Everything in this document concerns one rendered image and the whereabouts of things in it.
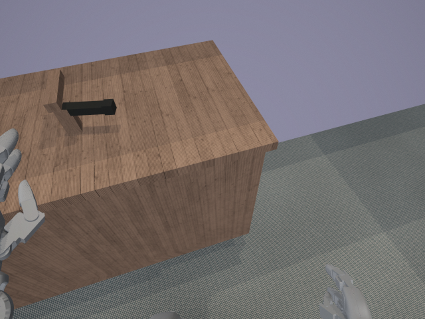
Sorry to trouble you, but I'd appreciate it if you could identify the counter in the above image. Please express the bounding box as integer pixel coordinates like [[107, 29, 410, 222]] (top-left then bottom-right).
[[0, 40, 279, 309]]

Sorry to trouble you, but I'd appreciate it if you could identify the robot right hand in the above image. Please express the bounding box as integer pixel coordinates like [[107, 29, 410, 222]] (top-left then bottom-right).
[[319, 264, 372, 319]]

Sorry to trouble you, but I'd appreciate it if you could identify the tap lever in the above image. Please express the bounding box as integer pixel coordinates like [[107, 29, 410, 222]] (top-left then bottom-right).
[[62, 99, 117, 116]]

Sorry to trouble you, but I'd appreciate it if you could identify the robot left hand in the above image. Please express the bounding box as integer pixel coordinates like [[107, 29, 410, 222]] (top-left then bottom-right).
[[0, 128, 45, 271]]

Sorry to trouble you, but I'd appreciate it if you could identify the robot left forearm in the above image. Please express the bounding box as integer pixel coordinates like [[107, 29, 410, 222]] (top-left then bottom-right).
[[0, 271, 14, 319]]

